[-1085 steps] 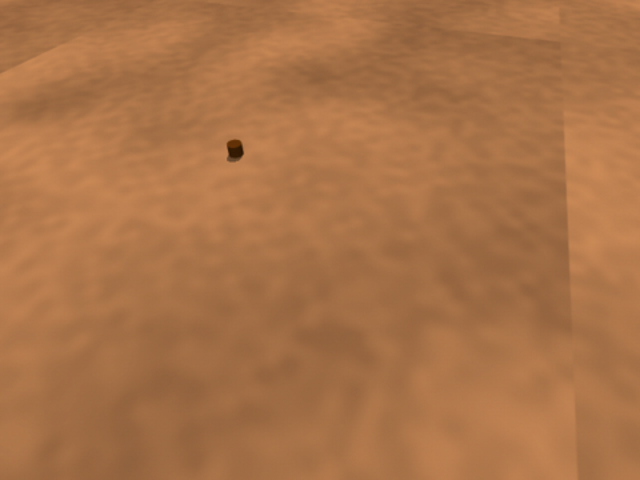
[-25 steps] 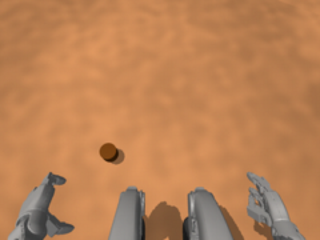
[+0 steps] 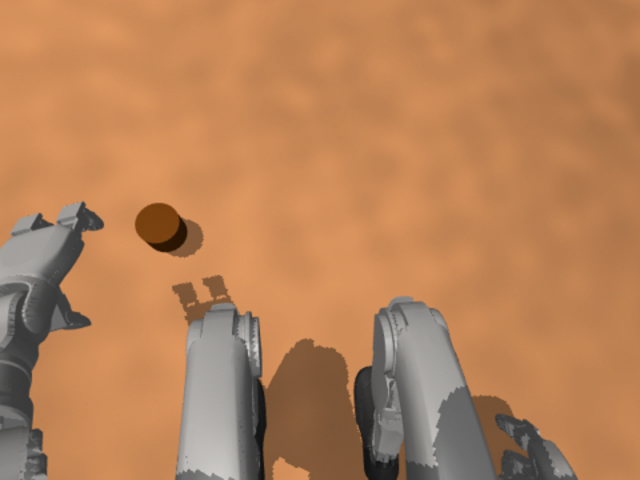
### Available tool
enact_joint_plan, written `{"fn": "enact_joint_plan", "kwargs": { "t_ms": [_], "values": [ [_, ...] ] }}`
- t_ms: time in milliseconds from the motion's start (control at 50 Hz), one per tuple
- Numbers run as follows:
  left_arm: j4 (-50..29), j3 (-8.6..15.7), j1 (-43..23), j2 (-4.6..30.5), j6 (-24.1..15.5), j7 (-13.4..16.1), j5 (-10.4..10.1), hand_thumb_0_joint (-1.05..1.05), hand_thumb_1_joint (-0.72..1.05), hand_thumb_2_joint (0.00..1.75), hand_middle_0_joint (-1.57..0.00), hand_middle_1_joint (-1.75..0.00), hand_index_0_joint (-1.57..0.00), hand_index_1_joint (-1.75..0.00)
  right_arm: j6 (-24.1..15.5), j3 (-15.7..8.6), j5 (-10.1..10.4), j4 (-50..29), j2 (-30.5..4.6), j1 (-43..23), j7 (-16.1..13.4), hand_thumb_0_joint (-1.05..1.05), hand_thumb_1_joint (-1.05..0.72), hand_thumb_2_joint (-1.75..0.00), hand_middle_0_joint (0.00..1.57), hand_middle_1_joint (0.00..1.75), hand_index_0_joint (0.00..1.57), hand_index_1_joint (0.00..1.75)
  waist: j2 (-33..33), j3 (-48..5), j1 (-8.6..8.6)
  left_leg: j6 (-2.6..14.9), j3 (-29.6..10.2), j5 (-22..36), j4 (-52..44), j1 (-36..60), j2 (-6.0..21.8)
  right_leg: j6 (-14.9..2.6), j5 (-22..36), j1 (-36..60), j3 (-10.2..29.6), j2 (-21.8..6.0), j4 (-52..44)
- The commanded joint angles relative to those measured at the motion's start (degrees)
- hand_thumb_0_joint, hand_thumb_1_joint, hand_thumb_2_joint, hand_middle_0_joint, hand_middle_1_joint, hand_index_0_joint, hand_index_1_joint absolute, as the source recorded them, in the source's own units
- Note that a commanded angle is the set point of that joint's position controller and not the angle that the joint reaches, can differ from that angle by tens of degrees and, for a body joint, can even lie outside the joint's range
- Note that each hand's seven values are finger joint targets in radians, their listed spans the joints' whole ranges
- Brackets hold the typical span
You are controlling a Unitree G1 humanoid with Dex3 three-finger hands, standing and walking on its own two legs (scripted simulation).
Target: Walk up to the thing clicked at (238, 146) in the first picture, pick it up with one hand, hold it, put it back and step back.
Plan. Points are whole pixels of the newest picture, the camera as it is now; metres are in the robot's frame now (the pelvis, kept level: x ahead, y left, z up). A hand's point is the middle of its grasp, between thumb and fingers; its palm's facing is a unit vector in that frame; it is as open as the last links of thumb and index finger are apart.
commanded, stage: rise first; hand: left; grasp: from above
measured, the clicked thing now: (162, 228) +0.51 +0.31 -0.37
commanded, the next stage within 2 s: approach in 1.06 s
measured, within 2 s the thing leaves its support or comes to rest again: neither
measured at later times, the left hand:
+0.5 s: hand (95, 256) +0.41 +0.35 -0.20, palm faces -0.47 -0.06 -0.88, open 14.1 cm
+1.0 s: hand (110, 246) +0.43 +0.35 -0.24, palm faces -0.45 -0.08 -0.89, open 14.1 cm
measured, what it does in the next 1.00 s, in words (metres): lowers itself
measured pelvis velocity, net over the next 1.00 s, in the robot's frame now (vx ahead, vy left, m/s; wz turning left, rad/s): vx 0.02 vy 0.00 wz -0.06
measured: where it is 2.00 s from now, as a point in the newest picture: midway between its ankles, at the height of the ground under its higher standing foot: (313, 450)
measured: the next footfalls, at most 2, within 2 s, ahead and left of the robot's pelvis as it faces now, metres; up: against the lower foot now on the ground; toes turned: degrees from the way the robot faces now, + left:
none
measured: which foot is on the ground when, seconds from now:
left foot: down 0.00-1.00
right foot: down 0.00-1.00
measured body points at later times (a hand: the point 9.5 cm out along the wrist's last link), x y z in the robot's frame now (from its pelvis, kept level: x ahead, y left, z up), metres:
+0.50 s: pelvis +0.01 +0.01 -0.05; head +0.23 +0.07 +0.33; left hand +0.43 +0.35 -0.15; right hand +0.11 -0.27 -0.17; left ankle +0.09 +0.12 -0.37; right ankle +0.10 -0.12 -0.37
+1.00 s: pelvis +0.02 +0.00 -0.07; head +0.26 +0.08 +0.30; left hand +0.45 +0.35 -0.19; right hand +0.09 -0.28 -0.18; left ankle +0.09 +0.12 -0.37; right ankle +0.10 -0.12 -0.37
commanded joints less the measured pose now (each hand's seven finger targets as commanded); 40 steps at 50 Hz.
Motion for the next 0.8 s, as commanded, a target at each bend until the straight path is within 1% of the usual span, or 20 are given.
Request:
{"fn": "enact_joint_plan", "kwargs": {
  "t_ms": [0, 60, 120, 140, 160, 200, 240, 280, 340, 400, 420, 500, 520, 560, 580, 600, 660, 680, 700, 780],
  "values": [
    [-4.8, 4.8, -15.7, 20.4, -2.3, 5.6, 3.4, 0.0, -0.53, 1.03, -0.05, -1.02, -0.05, -1.02, -0.1, -3.6, -0.3, -3.7, -12.5, 5.9, -0.5, 0.0, -0.88, -0.9, 0.2, 0.3, 0.2, 0.3, 10.4, -34.8, 0.88, 1.33, 1.8, -0.3, -14.9, 25.2, -1.5, -2.55, 0.4, 12.8, -2.1, 1.7, -11.9],
    [-0.3, 3.6, -17.5, 20.3, -2.1, 8.0, 6.2, 0.0, -0.54, 1.03, -0.06, -1.0, -0.05, -1.0, 0.9, -3.3, -0.8, -2.9, -13.1, 6.0, -0.2, 0.0, -0.89, -0.9, 0.2, 0.3, 0.2, 0.3, 12.2, -33.2, -0.11, 1.0, 0.3, -1.6, -15.0, 24.9, -1.4, -2.72, 0.5, 8.5, -3.2, 1.5, -9.3],
    [1.2, 2.1, -20.0, 19.7, -1.5, 9.8, 8.5, 0.0, -0.55, 1.03, -0.06, -0.99, -0.05, -0.99, 1.8, -3.4, -1.4, -2.6, -13.4, 6.2, 0.2, 0.0, -0.89, -0.9, 0.2, 0.3, 0.2, 0.3, 13.3, -34.1, -0.46, 0.71, -0.4, -0.8, -14.2, 26.4, -1.3, -2.89, 1.3, 5.9, -3.7, 1.4, -7.7],
    [0.2, 1.5, -22.4, 19.5, -1.5, 10.2, 8.9, 0.0, -0.56, 1.04, -0.06, -0.98, -0.05, -0.99, 2.0, -3.2, -1.5, -2.5, -13.4, 6.5, 0.4, 0.0, -0.89, -0.9, 0.2, 0.3, 0.2, 0.3, 15.5, -34.5, -1.18, 0.47, -0.4, 0.9, -13.7, 27.0, -1.5, -2.84, 2.6, 5.5, -3.6, 1.1, -7.0],
    [0.5, 1.7, -23.1, 20.2, -1.3, 10.6, 9.5, 0.0, -0.55, 1.03, -0.06, -0.98, -0.05, -0.99, 2.1, -3.4, -1.7, -2.1, -13.9, 6.9, 0.5, 0.0, -0.89, -0.9, 0.2, 0.3, 0.2, 0.3, 16.3, -35.8, -1.04, 0.17, -1.0, 2.3, -13.5, 28.6, -1.3, -2.78, 3.8, 5.1, -3.8, 0.9, -6.0],
    [3.4, 0.7, -22.6, 19.2, -0.9, 11.2, 10.6, 0.0, -0.56, 1.03, -0.06, -0.97, -0.05, -0.98, 2.5, -3.2, -2.0, -1.8, -13.5, 7.6, 0.7, 0.0, -0.9, -0.9, 0.2, 0.3, 0.2, 0.3, 15.4, -35.4, -1.53, 0.21, -0.3, 5.0, -12.0, 28.2, -1.5, -2.91, 5.2, 5.2, -3.8, 1.1, -5.8],
    [4.6, 0.7, -23.7, 19.6, -0.8, 11.8, 11.5, 0.0, -0.55, 1.02, -0.06, -0.97, -0.05, -0.98, 2.8, -3.4, -2.3, -1.6, -13.8, 7.8, 1.0, 0.0, -0.9, -0.9, 0.2, 0.3, 0.2, 0.3, 15.3, -35.4, -2.09, 0.12, -0.7, 5.9, -11.1, 27.7, -1.5, -2.8, 5.8, 4.3, -3.8, 0.8, -5.0],
    [5.0, 1.2, -25.1, 21.1, -0.8, 12.3, 12.7, 0.0, -0.53, 1.0, -0.07, -0.97, -0.07, -0.97, 3.1, -3.2, -2.6, -1.5, -13.7, 8.3, 1.3, 0.0, -0.9, -0.9, 0.2, 0.3, 0.2, 0.3, 15.2, -36.8, -1.75, 0.31, 0.1, 7.8, -9.7, 27.7, -1.8, -2.89, 7.0, 5.5, -3.6, 1.0, -4.9],
    [6.9, 0.8, -26.4, 20.9, -1.2, 13.0, 13.8, 0.0, -0.52, 0.99, -0.07, -0.98, -0.07, -0.98, 3.3, -2.8, -3.2, -1.5, -13.4, 7.9, 1.7, 0.0, -0.9, -0.9, 0.2, 0.3, 0.2, 0.3, 13.7, -35.1, -2.76, 0.77, 0.8, 6.9, -7.8, 24.4, -1.9, -2.66, 6.7, 5.5, -3.4, 1.1, -4.7],
    [8.5, 1.5, -27.5, 22.9, -1.7, 13.8, 15.3, 0.0, -0.52, 0.99, -0.09, -0.96, -0.09, -0.97, 3.6, -2.1, -3.7, -1.6, -12.9, 7.6, 1.8, 0.0, -0.9, -0.9, 0.2, 0.3, 0.2, 0.3, 13.2, -34.6, -2.49, 1.31, 2.1, 6.2, -6.1, 21.9, -2.2, -2.63, 6.3, 6.7, -3.1, 1.6, -5.0],
    [9.9, 1.5, -26.9, 22.6, -1.9, 13.9, 15.4, 0.0, -0.51, 0.97, -0.09, -0.97, -0.09, -0.97, 3.6, -2.1, -4.0, -1.6, -13.1, 7.7, 2.0, 0.0, -0.9, -0.9, 0.2, 0.3, 0.2, 0.3, 11.4, -34.7, -3.13, 1.59, 2.2, 6.3, -5.2, 21.1, -2.2, -2.38, 6.5, 7.2, -3.1, 1.7, -5.2],
    [11.9, 2.7, -27.6, 23.6, -2.4, 14.8, 15.6, 0.0, -0.54, 1.0, -0.07, -1.0, -0.07, -1.0, 3.8, -2.1, -4.7, -1.0, -13.6, 8.6, 2.2, 0.0, -0.9, -0.9, 0.2, 0.3, 0.2, 0.3, 12.5, -36.4, -3.65, 1.51, 1.9, 7.9, -4.2, 21.9, -2.0, -2.35, 7.6, 6.8, -3.7, 1.8, -3.6],
    [10.1, 1.9, -29.5, 23.3, -2.8, 15.0, 15.6, 0.0, -0.53, 0.99, -0.07, -1.0, -0.08, -1.0, 3.7, -1.9, -5.0, -1.0, -13.1, 8.1, 2.3, 0.0, -0.9, -0.9, 0.2, 0.3, 0.2, 0.3, 13.4, -36.1, -3.72, 1.41, 1.8, 7.0, -4.2, 21.5, -2.0, -2.47, 7.0, 6.3, -3.7, 1.9, -3.4],
    [10.9, 1.6, -29.6, 22.6, -2.8, 15.4, 15.6, 0.0, -0.54, 1.0, -0.06, -1.01, -0.07, -1.0, 3.6, -1.8, -5.1, -1.1, -13.3, 7.8, 2.3, 0.0, -0.9, -0.9, 0.2, 0.3, 0.2, 0.3, 13.7, -35.1, -3.83, 1.31, 1.5, 6.2, -4.2, 21.3, -1.9, -2.45, 6.3, 4.7, -4.0, 1.9, -2.8],
    [10.9, 2.4, -29.9, 23.9, -2.8, 15.6, 15.6, 0.0, -0.54, 1.0, -0.07, -1.0, -0.07, -1.0, 3.6, -1.8, -5.1, -1.3, -13.5, 7.4, 2.3, 0.0, -0.9, -0.9, 0.2, 0.3, 0.2, 0.3, 13.7, -35.1, -3.68, 1.32, 1.5, 6.0, -3.9, 21.1, -1.8, -2.47, 6.1, 4.5, -4.0, 2.0, -2.8],
    [11.5, 3.1, -29.1, 24.5, -2.8, 15.8, 15.7, 0.0, -0.54, 1.0, -0.06, -1.01, -0.07, -1.0, 3.7, -1.6, -5.4, -0.7, -13.4, 8.2, 2.3, 0.0, -0.9, -0.9, 0.2, 0.3, 0.2, 0.3, 14.3, -35.6, -3.78, 1.34, 1.8, 7.4, -3.4, 21.1, -1.9, -2.38, 7.5, 5.8, -4.0, 2.0, -2.6],
    [10.5, 2.8, -29.4, 24.3, -2.7, 16.3, 15.8, 0.0, -0.54, 0.99, -0.06, -1.02, -0.07, -1.02, 3.8, -1.6, -5.7, -0.5, -13.0, 8.1, 2.4, 0.0, -0.91, -0.9, 0.2, 0.3, 0.2, 0.3, 13.1, -36.8, -3.38, 1.66, 2.4, 9.9, -1.7, 21.2, -1.8, -2.23, 9.6, 7.4, -3.5, 2.1, -2.7],
    [11.4, 3.0, -28.9, 24.2, -2.4, 16.4, 15.9, 0.0, -0.54, 0.99, -0.06, -1.03, -0.07, -1.02, 3.8, -1.5, -5.9, -0.3, -13.4, 8.6, 2.5, 0.0, -0.9, -0.9, 0.2, 0.3, 0.2, 0.3, 13.8, -37.5, -3.89, 1.64, 2.3, 11.5, -1.3, 22.1, -1.7, -2.19, 11.0, 7.5, -3.7, 2.2, -2.3],
    [10.3, 3.9, -29.4, 25.0, -2.6, 16.7, 15.5, 0.0, -0.54, 0.99, -0.06, -1.02, -0.07, -1.02, 3.7, -1.6, -6.0, -0.3, -13.7, 8.6, 2.5, 0.0, -0.9, -0.9, 0.2, 0.3, 0.2, 0.3, 14.9, -38.2, -3.5, 1.45, 2.1, 11.6, -1.4, 22.3, -1.7, -2.21, 10.9, 7.2, -3.8, 2.2, -1.6],
    [11.9, 4.0, -28.7, 25.4, -2.3, 16.8, 15.8, 0.0, -0.55, 1.0, -0.06, -1.02, -0.06, -1.01, 4.1, -1.5, -6.2, -0.1, -13.5, 8.5, 2.8, 0.0, -0.9, -0.9, 0.2, 0.3, 0.2, 0.3, 14.4, -37.0, -3.63, 1.38, 1.5, 10.5, -1.6, 21.0, -1.7, -2.46, 9.8, 6.2, -4.2, 2.3, -1.0]
  ]
}}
